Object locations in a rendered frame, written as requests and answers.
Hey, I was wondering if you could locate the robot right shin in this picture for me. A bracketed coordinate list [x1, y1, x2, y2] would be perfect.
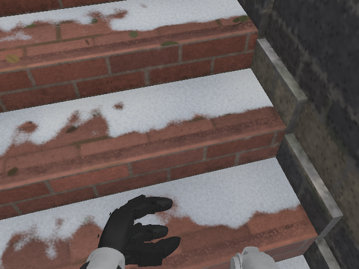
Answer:
[241, 247, 259, 255]

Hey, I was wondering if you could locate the right robot thigh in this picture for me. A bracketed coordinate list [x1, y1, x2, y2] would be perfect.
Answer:
[231, 251, 280, 269]

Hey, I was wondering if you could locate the left robot hand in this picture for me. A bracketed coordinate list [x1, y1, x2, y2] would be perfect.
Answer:
[98, 194, 181, 267]

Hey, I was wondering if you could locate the robot left forearm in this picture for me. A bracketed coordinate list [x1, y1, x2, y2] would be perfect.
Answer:
[80, 247, 125, 269]

